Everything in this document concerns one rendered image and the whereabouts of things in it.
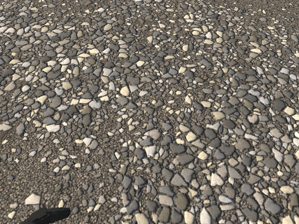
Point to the left robot hand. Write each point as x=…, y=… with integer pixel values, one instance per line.
x=46, y=215

